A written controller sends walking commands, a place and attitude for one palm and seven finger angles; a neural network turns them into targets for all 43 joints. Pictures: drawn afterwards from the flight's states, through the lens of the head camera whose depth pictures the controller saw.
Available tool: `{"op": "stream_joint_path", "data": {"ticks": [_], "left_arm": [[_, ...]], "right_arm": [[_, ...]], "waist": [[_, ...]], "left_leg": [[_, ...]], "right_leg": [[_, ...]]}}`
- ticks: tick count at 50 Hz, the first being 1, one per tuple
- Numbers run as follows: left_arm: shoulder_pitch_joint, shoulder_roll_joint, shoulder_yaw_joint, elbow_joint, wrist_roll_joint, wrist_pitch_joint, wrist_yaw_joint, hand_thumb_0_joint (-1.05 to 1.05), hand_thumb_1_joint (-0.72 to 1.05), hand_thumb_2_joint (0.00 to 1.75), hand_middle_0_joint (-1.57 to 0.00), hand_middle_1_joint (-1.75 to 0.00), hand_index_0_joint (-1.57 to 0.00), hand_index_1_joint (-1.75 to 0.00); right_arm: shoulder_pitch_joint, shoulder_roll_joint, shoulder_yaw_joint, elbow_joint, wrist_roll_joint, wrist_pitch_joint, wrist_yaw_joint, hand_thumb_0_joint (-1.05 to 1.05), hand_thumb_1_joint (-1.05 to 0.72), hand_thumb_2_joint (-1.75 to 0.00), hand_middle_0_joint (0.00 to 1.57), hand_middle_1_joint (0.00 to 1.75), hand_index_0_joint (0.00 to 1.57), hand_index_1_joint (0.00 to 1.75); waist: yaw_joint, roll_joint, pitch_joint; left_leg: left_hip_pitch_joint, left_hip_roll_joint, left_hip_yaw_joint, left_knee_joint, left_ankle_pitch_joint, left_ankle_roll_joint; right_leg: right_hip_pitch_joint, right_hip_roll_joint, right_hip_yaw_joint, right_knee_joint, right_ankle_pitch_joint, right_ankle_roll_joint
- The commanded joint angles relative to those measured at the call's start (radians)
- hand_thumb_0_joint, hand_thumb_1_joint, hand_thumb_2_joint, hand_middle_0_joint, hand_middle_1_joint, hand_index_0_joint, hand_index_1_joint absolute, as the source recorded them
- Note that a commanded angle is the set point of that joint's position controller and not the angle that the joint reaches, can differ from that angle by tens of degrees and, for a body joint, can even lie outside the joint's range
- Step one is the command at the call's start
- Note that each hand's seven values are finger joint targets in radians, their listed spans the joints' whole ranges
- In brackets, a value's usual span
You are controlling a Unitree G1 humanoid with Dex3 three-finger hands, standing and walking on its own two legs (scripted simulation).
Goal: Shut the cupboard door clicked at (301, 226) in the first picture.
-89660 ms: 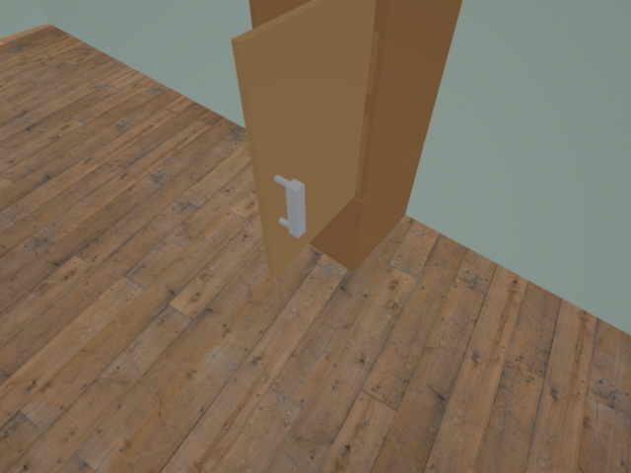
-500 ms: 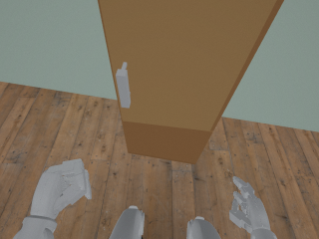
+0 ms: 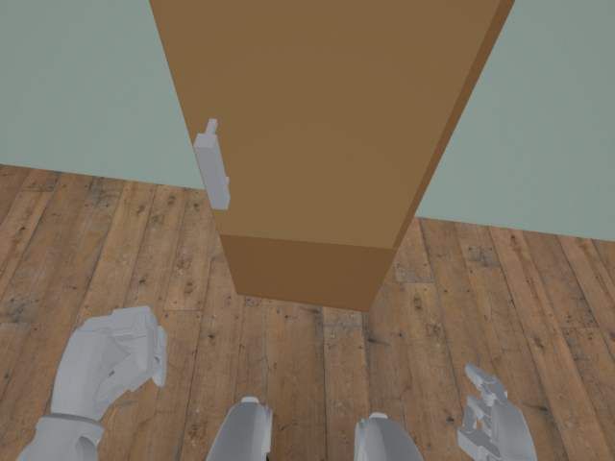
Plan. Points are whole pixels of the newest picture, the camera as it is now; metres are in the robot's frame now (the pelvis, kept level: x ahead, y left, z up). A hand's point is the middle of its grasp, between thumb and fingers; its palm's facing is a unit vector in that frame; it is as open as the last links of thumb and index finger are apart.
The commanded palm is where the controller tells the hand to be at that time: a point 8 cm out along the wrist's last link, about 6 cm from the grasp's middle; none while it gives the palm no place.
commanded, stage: raise the hand and make a fist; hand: left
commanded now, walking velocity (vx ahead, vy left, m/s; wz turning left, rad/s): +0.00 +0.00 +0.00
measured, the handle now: (216, 165) +0.53 +0.18 +0.02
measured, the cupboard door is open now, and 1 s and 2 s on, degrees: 3 3 3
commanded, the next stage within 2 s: bring the fist close to the handle in 0.10 s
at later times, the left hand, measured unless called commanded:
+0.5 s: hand (190, 327) +0.27 +0.16 +0.03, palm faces -0.11 -0.99 -0.03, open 3.1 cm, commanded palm +0.26 +0.22 +0.04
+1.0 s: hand (226, 246) +0.38 +0.14 +0.04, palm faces -0.05 -1.00 -0.04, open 3.1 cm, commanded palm +0.37 +0.19 +0.03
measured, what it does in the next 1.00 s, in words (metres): stands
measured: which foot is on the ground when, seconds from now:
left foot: down 0.00-1.00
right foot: down 0.00-1.00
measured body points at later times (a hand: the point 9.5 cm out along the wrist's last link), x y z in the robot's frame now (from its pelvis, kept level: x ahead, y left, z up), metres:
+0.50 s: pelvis -0.01 +0.00 -0.01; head +0.07 +0.01 +0.43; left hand +0.27 +0.21 +0.04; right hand +0.17 -0.24 -0.09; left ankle +0.04 +0.12 -0.62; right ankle +0.02 -0.12 -0.62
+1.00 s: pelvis -0.01 +0.00 +0.00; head +0.10 +0.01 +0.43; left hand +0.38 +0.19 +0.04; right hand +0.12 -0.25 -0.11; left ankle +0.04 +0.12 -0.62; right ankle +0.02 -0.12 -0.62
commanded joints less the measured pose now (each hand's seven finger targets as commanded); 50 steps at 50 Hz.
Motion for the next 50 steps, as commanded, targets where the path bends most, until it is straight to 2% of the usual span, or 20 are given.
{"op": "stream_joint_path", "data": {"ticks": [1, 5, 10, 12, 14, 17, 21, 25, 27, 28, 31, 32, 36, 40, 42, 43, 45, 47, 48, 50], "left_arm": [[-0.002, 0.086, 0.070, -0.158, -0.016, -0.096, 0.018, 0.00, 0.90, 0.90, -1.30, -1.50, -1.30, -1.50], [-0.003, 0.086, 0.040, -0.107, -0.007, -0.050, -0.016, 0.00, 0.90, 0.90, -1.30, -1.50, -1.30, -1.50], [-0.056, 0.131, 0.087, -0.206, -0.026, -0.079, -0.011, 0.00, 0.90, 0.90, -1.30, -1.50, -1.30, -1.50], [-0.162, 0.125, 0.071, -0.226, -0.025, -0.111, 0.011, 0.00, 0.90, 0.90, -1.30, -1.50, -1.30, -1.50], [-0.201, 0.099, 0.049, -0.169, -0.007, -0.130, 0.027, 0.00, 0.90, 0.90, -1.30, -1.50, -1.30, -1.50], [-0.263, 0.086, 0.022, -0.070, 0.008, -0.118, 0.027, 0.00, 0.90, 0.90, -1.30, -1.50, -1.30, -1.50], [-0.354, 0.083, -0.016, -0.023, 0.035, -0.046, 0.013, 0.00, 0.90, 0.90, -1.30, -1.50, -1.30, -1.50], [-0.452, 0.127, 0.038, -0.052, 0.040, -0.005, 0.054, 0.00, 0.90, 0.90, -1.30, -1.50, -1.30, -1.50], [-0.490, 0.134, 0.060, -0.053, 0.039, -0.014, 0.091, 0.00, 0.90, 0.90, -1.30, -1.50, -1.30, -1.50], [-0.496, 0.114, 0.053, -0.039, 0.044, -0.020, 0.106, 0.00, 0.90, 0.90, -1.30, -1.50, -1.30, -1.50], [-0.568, 0.074, 0.017, 0.067, 0.066, -0.032, 0.141, 0.00, 0.90, 0.90, -1.30, -1.50, -1.30, -1.50], [-0.561, 0.073, 0.016, 0.115, 0.073, -0.031, 0.144, 0.00, 0.90, 0.90, -1.30, -1.50, -1.30, -1.50], [-0.644, 0.022, -0.056, 0.224, 0.106, -0.024, 0.129, 0.00, 0.90, 0.90, -1.30, -1.50, -1.30, -1.50], [-0.799, 0.068, -0.009, 0.253, 0.108, -0.051, 0.135, 0.00, 0.90, 0.90, -1.30, -1.50, -1.30, -1.50], [-0.894, 0.094, 0.014, 0.226, 0.105, -0.083, 0.156, 0.00, 0.90, 0.90, -1.30, -1.50, -1.30, -1.50], [-0.902, 0.108, 0.040, 0.245, 0.107, -0.098, 0.167, 0.00, 0.90, 0.90, -1.30, -1.50, -1.30, -1.50], [-0.956, 0.080, 0.020, 0.283, 0.114, -0.123, 0.184, 0.00, 0.90, 0.90, -1.30, -1.50, -1.30, -1.50], [-0.980, 0.094, 0.029, 0.331, 0.126, -0.135, 0.195, 0.00, 0.90, 0.90, -1.30, -1.50, -1.30, -1.50], [-0.981, 0.086, 0.025, 0.388, 0.138, -0.130, 0.196, 0.00, 0.90, 0.90, -1.30, -1.50, -1.30, -1.50], [-1.039, 0.067, 0.002, 0.474, 0.153, -0.117, 0.194, 0.00, 0.90, 0.90, -1.30, -1.50, -1.30, -1.50]], "right_arm": [[-0.042, -0.124, -0.054, -0.149, 0.006, -0.044, -0.002, 0.00, -0.90, -0.90, 0.20, 0.30, 0.20, 0.30], [-0.043, -0.133, -0.054, -0.166, 0.020, -0.031, -0.005, 0.00, -0.90, -0.90, 0.20, 0.30, 0.20, 0.30], [-0.051, -0.124, -0.051, -0.175, 0.017, -0.038, -0.016, 0.00, -0.90, -0.90, 0.20, 0.30, 0.20, 0.30], [-0.042, -0.124, -0.042, -0.161, 0.008, -0.046, -0.019, 0.00, -0.90, -0.90, 0.20, 0.30, 0.20, 0.30], [-0.042, -0.128, -0.040, -0.142, 0.003, -0.051, -0.017, 0.00, -0.90, -0.90, 0.20, 0.30, 0.20, 0.30], [-0.029, -0.143, -0.038, -0.126, 0.003, -0.054, -0.014, 0.00, -0.90, -0.90, 0.20, 0.30, 0.20, 0.30], [-0.028, -0.155, -0.038, -0.134, 0.013, -0.045, -0.011, 0.00, -0.90, -0.90, 0.20, 0.30, 0.20, 0.30], [-0.026, -0.153, -0.039, -0.130, 0.011, -0.033, -0.011, 0.00, -0.90, -0.90, 0.20, 0.30, 0.20, 0.30], [-0.022, -0.149, -0.036, -0.120, 0.006, -0.028, -0.008, 0.00, -0.90, -0.90, 0.20, 0.30, 0.20, 0.30], [-0.026, -0.144, -0.037, -0.118, 0.003, -0.025, -0.004, 0.00, -0.90, -0.90, 0.20, 0.30, 0.20, 0.30], [-0.012, -0.145, -0.036, -0.087, -0.002, -0.014, 0.006, 0.00, -0.90, -0.90, 0.20, 0.30, 0.20, 0.30], [0.000, -0.149, -0.036, -0.084, -0.003, -0.009, 0.008, 0.00, -0.90, -0.90, 0.20, 0.30, 0.20, 0.30], [0.014, -0.159, -0.041, -0.076, 0.000, 0.013, 0.020, 0.00, -0.90, -0.90, 0.20, 0.30, 0.20, 0.30], [0.022, -0.163, -0.047, -0.060, -0.001, 0.029, 0.015, 0.00, -0.90, -0.90, 0.20, 0.30, 0.20, 0.30], [0.025, -0.162, -0.046, -0.050, -0.006, 0.027, 0.013, 0.00, -0.90, -0.90, 0.20, 0.30, 0.20, 0.30], [0.022, -0.160, -0.047, -0.041, -0.008, 0.030, 0.015, 0.00, -0.90, -0.90, 0.20, 0.30, 0.20, 0.30], [0.028, -0.156, -0.045, -0.023, -0.014, 0.033, 0.020, 0.00, -0.90, -0.90, 0.20, 0.30, 0.20, 0.30], [0.044, -0.160, -0.047, -0.014, -0.018, 0.037, 0.024, 0.00, -0.90, -0.90, 0.20, 0.30, 0.20, 0.30], [0.043, -0.160, -0.048, -0.006, -0.018, 0.044, 0.028, 0.00, -0.90, -0.90, 0.20, 0.30, 0.20, 0.30], [0.056, -0.162, -0.050, 0.006, -0.017, 0.058, 0.032, 0.00, -0.90, -0.90, 0.20, 0.30, 0.20, 0.30]], "waist": [[0.002, 0.016, -0.224], [-0.009, -0.019, -0.175], [0.006, 0.002, -0.233], [-0.016, 0.012, -0.220], [-0.028, 0.028, -0.193], [-0.043, 0.001, -0.168], [-0.034, 0.030, -0.234], [-0.014, 0.040, -0.330], [-0.009, 0.040, -0.350], [-0.009, 0.041, -0.356], [-0.036, 0.021, -0.299], [-0.037, -0.002, -0.282], [-0.056, -0.007, -0.268], [-0.057, -0.002, -0.317], [-0.056, 0.041, -0.357], [-0.046, 0.046, -0.381], [-0.059, 0.044, -0.391], [-0.061, 0.054, -0.407], [-0.062, 0.047, -0.404], [-0.086, 0.031, -0.369]], "left_leg": [[0.176, -0.057, -0.011, -0.183, 0.229, 0.010], [0.136, -0.058, -0.004, -0.187, 0.159, 0.016], [0.156, -0.057, -0.003, -0.173, 0.189, 0.019], [0.148, -0.056, -0.012, -0.156, 0.181, 0.021], [0.145, -0.053, -0.018, -0.152, 0.150, 0.017], [0.108, -0.055, -0.024, -0.149, 0.094, 0.020], [0.138, -0.056, -0.021, -0.177, 0.085, 0.023], [0.204, -0.054, -0.024, -0.200, 0.158, 0.022], [0.221, -0.053, -0.029, -0.202, 0.201, 0.020], [0.230, -0.052, -0.028, -0.205, 0.212, 0.018], [0.213, -0.049, -0.029, -0.204, 0.191, 0.014], [0.200, -0.049, -0.034, -0.209, 0.193, 0.015], [0.212, -0.048, -0.028, -0.215, 0.177, 0.014], [0.237, -0.045, -0.027, -0.207, 0.214, 0.012], [0.263, -0.046, -0.035, -0.201, 0.243, 0.010], [0.281, -0.044, -0.032, -0.200, 0.260, 0.006], [0.297, -0.042, -0.039, -0.194, 0.284, 0.003], [0.295, -0.043, -0.040, -0.186, 0.310, 0.003], [0.289, -0.041, -0.035, -0.184, 0.305, 0.001], [0.269, -0.040, -0.035, -0.187, 0.278, 0.001]], "right_leg": [[0.149, 0.052, 0.065, -0.184, 0.196, -0.017], [0.153, 0.046, 0.101, -0.237, 0.098, -0.013], [0.186, 0.044, 0.116, -0.229, 0.122, -0.014], [0.144, 0.051, 0.104, -0.207, 0.114, -0.017], [0.081, 0.052, 0.089, -0.192, 0.086, -0.018], [0.049, 0.054, 0.088, -0.194, 0.035, -0.018], [0.069, 0.046, 0.085, -0.198, 0.051, -0.017], [0.119, 0.046, 0.073, -0.189, 0.133, -0.017], [0.130, 0.050, 0.063, -0.176, 0.174, -0.018], [0.126, 0.047, 0.059, -0.173, 0.186, -0.016], [0.084, 0.045, 0.052, -0.176, 0.177, -0.013], [0.087, 0.049, 0.048, -0.175, 0.176, -0.016], [0.067, 0.043, 0.051, -0.186, 0.179, -0.016], [0.070, 0.040, 0.056, -0.176, 0.213, -0.017], [0.064, 0.042, 0.054, -0.160, 0.230, -0.021], [0.064, 0.040, 0.057, -0.157, 0.242, -0.021], [0.046, 0.039, 0.051, -0.146, 0.257, -0.019], [0.043, 0.043, 0.052, -0.136, 0.275, -0.020], [0.040, 0.041, 0.054, -0.136, 0.278, -0.019], [0.024, 0.041, 0.054, -0.145, 0.266, -0.016]]}}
